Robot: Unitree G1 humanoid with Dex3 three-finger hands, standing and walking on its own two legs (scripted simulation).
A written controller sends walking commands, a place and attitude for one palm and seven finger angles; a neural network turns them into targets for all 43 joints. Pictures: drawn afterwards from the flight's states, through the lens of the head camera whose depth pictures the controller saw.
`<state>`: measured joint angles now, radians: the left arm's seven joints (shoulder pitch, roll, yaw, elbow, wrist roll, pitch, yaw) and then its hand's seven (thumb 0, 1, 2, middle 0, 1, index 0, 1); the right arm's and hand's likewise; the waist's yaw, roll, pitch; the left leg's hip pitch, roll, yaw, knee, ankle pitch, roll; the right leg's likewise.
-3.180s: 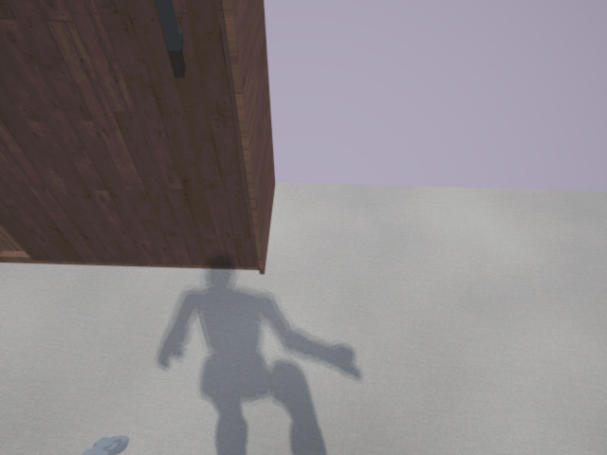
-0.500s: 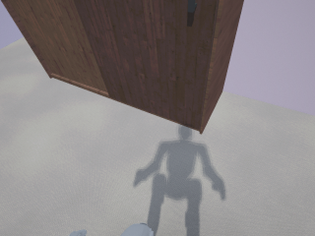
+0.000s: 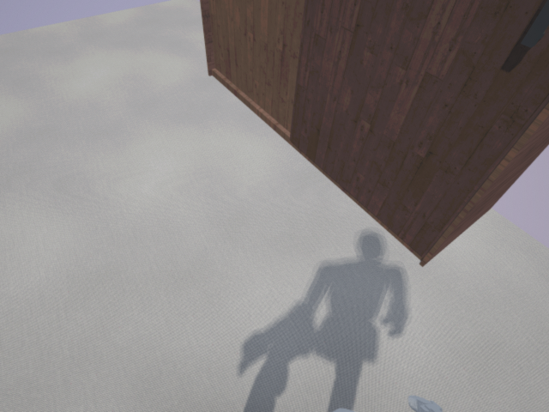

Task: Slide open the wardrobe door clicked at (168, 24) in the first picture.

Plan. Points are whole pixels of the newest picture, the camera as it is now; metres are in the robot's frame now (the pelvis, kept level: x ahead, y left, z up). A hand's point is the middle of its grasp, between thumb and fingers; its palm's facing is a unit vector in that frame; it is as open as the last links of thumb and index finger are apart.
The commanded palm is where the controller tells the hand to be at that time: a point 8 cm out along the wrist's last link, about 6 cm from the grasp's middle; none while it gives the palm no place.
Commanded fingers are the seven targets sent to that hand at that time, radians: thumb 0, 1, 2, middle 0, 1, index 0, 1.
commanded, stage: walk to a spot facing it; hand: right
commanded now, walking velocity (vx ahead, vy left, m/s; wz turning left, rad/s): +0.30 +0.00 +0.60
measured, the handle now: out of the picture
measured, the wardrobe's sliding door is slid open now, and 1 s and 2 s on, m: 0.00 0.00 0.00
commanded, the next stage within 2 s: turn to face it in 1.26 s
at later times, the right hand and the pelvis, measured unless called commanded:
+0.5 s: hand (425, 401) +0.20 -0.24 -0.16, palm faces -0.22 +0.96 -0.17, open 7.4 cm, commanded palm none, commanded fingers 0.00 -0.90 -0.90 0.20 0.30 0.20 0.30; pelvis +0.11 -0.05 +0.02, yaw +18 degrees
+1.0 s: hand (295, 245) +0.48 +0.00 -0.16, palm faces -0.58 +0.79 -0.20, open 7.4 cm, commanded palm none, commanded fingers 0.00 -0.90 -0.90 0.20 0.30 0.20 0.30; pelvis +0.27 +0.08 +0.00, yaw +34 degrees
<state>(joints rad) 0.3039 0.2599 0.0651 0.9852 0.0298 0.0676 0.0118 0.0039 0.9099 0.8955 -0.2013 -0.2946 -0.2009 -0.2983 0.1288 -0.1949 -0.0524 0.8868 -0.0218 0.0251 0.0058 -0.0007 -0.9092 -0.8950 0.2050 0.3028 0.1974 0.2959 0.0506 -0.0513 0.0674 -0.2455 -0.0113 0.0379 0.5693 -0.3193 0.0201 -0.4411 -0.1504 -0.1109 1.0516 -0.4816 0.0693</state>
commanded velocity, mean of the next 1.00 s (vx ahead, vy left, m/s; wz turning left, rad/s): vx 0.33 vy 0.00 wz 0.51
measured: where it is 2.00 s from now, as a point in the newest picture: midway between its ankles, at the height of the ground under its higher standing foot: (233, 328)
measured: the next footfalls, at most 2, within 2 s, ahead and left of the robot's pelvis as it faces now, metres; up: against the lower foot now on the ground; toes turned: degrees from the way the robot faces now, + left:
right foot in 0.30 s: +0.17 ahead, -0.14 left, +0.00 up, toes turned +4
left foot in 0.84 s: +0.31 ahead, +0.19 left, +0.00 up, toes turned +39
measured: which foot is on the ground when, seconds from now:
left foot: down 0.00-0.30, up 0.32-0.82, down 0.84-1.00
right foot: up 0.00-0.28, down 0.30-0.84, up 0.86-1.00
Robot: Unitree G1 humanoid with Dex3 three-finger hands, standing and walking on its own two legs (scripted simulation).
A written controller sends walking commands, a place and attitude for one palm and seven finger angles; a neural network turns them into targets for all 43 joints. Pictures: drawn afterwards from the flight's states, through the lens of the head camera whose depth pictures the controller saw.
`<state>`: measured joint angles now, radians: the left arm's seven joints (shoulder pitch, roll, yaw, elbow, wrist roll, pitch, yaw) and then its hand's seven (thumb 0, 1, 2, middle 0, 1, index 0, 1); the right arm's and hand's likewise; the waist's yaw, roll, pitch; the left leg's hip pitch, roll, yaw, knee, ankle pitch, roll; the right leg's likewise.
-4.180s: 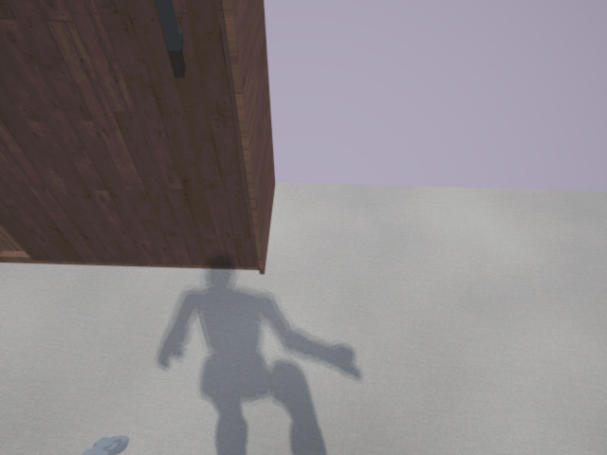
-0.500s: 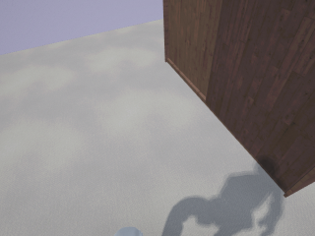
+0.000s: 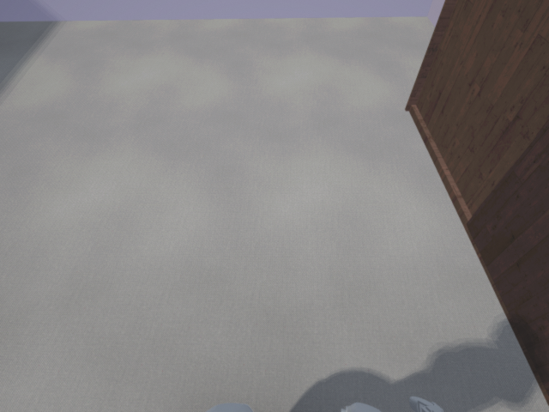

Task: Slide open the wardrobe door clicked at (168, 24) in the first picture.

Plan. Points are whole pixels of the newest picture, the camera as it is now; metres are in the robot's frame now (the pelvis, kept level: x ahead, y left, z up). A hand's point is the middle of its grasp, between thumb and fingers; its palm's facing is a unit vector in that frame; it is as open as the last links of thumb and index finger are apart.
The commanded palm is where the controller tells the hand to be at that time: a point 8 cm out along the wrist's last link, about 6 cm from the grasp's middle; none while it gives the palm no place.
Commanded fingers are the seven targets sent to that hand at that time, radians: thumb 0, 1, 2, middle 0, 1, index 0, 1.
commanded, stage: walk to a spot facing it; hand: right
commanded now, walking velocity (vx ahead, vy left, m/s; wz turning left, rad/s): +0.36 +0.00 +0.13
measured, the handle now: out of the picture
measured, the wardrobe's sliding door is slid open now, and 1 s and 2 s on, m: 0.00 0.00 0.00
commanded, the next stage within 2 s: turn to face it in 0.26 s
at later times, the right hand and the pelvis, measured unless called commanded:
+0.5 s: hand out of the picture +0.18 -0.26 -0.18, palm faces -0.06 +0.99 -0.14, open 7.4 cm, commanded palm none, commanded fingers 0.00 -0.90 -0.90 0.20 0.30 0.20 0.30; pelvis +0.18 -0.08 +0.01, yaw +7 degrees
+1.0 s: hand (419, 301) +0.35 -0.23 -0.13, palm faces +0.11 +0.96 -0.24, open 7.4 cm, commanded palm none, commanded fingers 0.00 -0.90 -0.90 0.20 0.30 0.20 0.30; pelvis +0.22 -0.04 +0.01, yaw -9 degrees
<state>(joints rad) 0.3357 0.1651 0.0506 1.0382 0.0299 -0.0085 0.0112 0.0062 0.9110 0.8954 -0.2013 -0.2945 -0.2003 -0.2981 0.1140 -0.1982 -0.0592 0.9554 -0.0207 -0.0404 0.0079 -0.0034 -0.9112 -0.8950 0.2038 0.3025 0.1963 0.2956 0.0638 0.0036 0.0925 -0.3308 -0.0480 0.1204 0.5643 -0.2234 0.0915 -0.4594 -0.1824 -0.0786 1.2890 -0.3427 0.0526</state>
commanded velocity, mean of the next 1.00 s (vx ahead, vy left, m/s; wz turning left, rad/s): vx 0.09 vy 0.00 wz -0.30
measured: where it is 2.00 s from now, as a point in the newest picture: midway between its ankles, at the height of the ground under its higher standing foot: outside the picture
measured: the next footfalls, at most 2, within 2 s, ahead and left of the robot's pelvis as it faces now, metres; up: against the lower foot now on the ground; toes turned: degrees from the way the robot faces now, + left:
right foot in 0.34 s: +0.27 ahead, -0.15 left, +0.00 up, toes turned -5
left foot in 0.92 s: +0.26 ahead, +0.06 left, +0.00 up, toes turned -2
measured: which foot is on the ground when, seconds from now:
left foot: down 0.00-0.34, up 0.36-0.90, down 0.92-1.00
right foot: up 0.00-0.32, down 0.34-0.94, up 0.96-1.00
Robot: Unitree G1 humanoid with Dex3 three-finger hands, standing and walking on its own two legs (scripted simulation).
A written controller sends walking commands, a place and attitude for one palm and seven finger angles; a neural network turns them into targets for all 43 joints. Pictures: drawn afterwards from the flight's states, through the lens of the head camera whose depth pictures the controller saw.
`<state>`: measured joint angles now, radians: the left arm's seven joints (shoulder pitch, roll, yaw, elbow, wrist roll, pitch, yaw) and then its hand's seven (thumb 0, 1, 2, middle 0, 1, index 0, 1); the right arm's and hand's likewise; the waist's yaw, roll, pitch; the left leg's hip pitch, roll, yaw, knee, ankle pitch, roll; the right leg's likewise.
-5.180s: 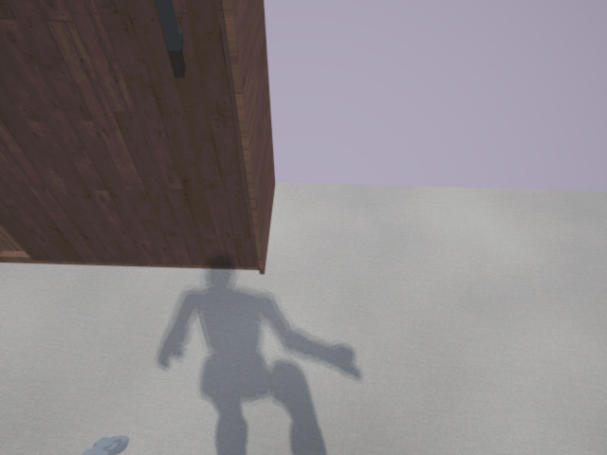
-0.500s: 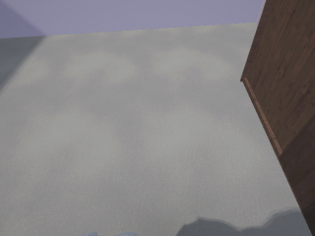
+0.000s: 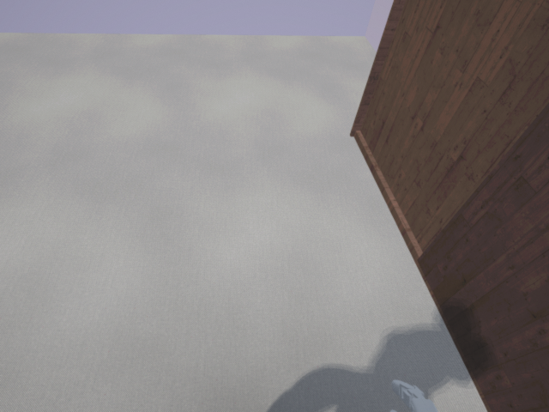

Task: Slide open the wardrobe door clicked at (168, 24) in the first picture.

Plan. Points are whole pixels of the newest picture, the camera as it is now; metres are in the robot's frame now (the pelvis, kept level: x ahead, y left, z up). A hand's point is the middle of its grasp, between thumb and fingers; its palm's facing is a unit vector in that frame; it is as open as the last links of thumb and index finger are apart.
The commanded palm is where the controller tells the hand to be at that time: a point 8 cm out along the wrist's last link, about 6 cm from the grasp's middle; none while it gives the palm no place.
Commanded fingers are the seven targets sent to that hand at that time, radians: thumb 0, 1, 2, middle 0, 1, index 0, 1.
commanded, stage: turn to face it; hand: right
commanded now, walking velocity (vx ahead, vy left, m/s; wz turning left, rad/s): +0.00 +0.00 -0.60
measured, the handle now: out of the picture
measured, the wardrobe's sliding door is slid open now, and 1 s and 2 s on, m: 0.00 0.00 0.00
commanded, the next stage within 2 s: take the last steps up to it in 1.86 s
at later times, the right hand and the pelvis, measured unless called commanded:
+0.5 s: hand out of the picture -0.07 -0.27 -0.18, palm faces +0.36 +0.89 -0.29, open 7.4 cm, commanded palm none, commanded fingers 0.00 -0.90 -0.90 0.20 0.30 0.20 0.30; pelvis -0.01 -0.04 +0.00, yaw -19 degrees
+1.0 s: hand out of the picture -0.02 -0.22 -0.14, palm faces +0.56 +0.78 -0.28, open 7.4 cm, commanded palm none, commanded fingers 0.00 -0.90 -0.90 0.20 0.30 0.20 0.30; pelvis +0.00 +0.00 +0.00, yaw -37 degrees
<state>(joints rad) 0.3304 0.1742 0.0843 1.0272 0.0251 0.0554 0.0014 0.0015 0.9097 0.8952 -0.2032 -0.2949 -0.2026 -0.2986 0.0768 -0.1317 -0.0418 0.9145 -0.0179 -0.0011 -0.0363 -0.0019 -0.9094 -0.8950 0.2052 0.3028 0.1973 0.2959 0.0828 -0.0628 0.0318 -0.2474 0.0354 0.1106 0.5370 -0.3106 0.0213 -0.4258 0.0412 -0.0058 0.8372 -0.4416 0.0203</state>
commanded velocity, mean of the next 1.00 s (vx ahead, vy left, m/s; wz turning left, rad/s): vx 0.00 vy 0.00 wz -0.60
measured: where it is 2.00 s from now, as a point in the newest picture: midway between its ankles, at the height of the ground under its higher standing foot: outside the picture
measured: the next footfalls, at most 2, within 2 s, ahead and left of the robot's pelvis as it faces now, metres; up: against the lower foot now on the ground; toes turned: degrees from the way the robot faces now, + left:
right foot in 0.38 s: +0.01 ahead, -0.15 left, +0.00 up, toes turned -23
left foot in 0.84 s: +0.10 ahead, +0.08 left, +0.00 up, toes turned -28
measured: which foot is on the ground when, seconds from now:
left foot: down 0.00-0.38, up 0.40-0.82, down 0.84-1.00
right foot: up 0.00-0.36, down 0.38-0.82, up 0.84-1.00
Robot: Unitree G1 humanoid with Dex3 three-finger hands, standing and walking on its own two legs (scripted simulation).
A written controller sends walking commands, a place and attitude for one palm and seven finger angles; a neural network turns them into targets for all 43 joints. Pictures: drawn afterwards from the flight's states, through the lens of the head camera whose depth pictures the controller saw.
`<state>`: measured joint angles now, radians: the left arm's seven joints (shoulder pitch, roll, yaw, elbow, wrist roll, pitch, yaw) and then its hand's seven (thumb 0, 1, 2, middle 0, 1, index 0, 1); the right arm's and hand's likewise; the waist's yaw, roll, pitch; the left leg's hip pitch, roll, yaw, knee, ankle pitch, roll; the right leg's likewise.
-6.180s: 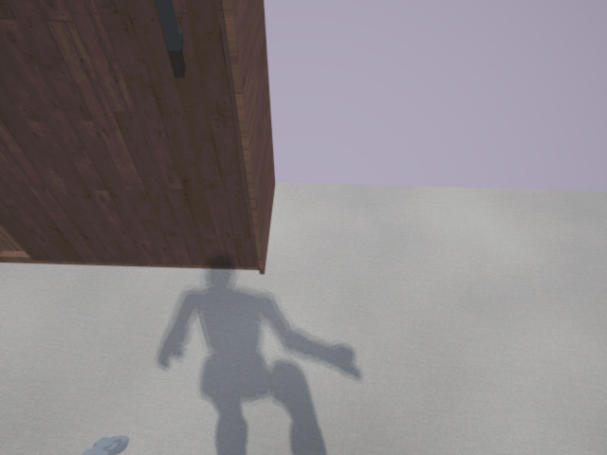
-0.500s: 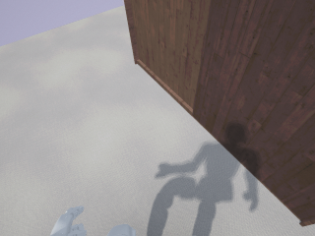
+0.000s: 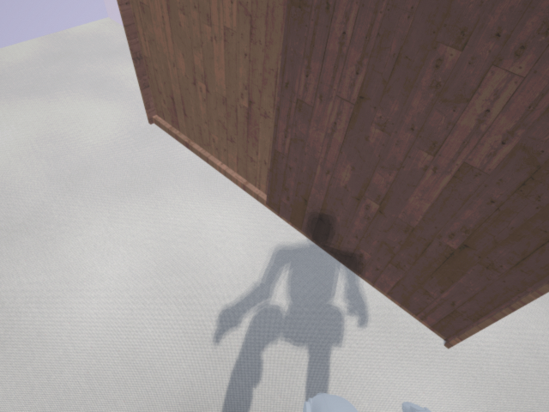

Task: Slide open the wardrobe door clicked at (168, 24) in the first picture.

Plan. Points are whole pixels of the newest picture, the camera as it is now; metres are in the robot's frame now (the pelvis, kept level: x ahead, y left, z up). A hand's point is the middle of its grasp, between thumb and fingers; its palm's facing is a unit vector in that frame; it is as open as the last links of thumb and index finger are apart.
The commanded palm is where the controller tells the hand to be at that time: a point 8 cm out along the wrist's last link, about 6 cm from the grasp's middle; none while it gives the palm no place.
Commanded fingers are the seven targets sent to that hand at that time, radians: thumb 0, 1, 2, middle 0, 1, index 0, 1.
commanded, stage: turn to face it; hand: right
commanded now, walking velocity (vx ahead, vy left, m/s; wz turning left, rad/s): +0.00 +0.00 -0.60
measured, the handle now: out of the picture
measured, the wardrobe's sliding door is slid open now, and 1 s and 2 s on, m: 0.00 0.00 0.00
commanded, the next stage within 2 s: take the last steps up to it in 0.86 s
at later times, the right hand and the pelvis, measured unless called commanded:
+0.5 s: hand out of the picture +0.01 -0.30 -0.16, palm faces +0.31 +0.91 -0.27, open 7.4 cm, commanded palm none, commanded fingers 0.00 -0.90 -0.90 0.20 0.30 0.20 0.30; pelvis -0.01 -0.06 +0.01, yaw -16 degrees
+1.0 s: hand out of the picture -0.05 -0.19 -0.15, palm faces +0.49 +0.83 -0.27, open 7.4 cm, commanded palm none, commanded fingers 0.00 -0.90 -0.90 0.20 0.30 0.20 0.30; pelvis -0.02 +0.01 +0.01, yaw -29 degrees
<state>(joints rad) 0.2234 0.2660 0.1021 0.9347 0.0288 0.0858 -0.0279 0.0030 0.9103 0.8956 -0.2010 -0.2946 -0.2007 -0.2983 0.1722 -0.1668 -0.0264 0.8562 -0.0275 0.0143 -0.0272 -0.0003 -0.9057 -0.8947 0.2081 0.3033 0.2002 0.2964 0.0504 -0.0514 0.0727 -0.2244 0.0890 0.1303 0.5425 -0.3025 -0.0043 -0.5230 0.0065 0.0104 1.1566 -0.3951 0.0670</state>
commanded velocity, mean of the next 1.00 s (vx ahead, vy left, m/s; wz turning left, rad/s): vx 0.02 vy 0.00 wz -0.42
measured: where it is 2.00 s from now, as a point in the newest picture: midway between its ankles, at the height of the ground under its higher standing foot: outside the picture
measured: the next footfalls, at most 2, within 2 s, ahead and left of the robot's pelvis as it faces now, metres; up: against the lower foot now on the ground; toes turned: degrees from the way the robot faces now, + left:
right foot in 0.22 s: +0.02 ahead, -0.15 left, +0.00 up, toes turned -15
left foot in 0.76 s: +0.07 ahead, +0.08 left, +0.00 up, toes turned -21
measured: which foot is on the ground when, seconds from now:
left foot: down 0.00-0.22, up 0.24-0.74, down 0.76-1.00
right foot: up 0.00-0.20, down 0.22-0.76, up 0.78-1.00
